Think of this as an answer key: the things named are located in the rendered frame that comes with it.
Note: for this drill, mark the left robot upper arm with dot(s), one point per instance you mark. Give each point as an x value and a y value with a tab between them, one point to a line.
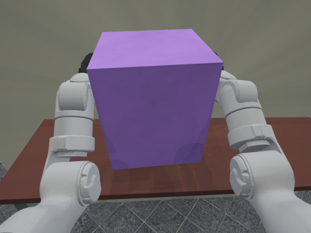
67	188

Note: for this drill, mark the right robot upper arm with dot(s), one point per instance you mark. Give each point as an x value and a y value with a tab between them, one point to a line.
265	179

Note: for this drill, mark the robot left forearm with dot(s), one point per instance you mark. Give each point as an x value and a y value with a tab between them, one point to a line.
74	115

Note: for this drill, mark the carton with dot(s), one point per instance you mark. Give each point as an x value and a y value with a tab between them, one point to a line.
154	92

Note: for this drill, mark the table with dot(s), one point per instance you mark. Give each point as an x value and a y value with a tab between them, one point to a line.
20	185

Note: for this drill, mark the robot right forearm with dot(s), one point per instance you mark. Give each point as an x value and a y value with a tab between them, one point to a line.
248	130

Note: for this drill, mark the left robot hand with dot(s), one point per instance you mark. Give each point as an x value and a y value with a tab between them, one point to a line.
85	63

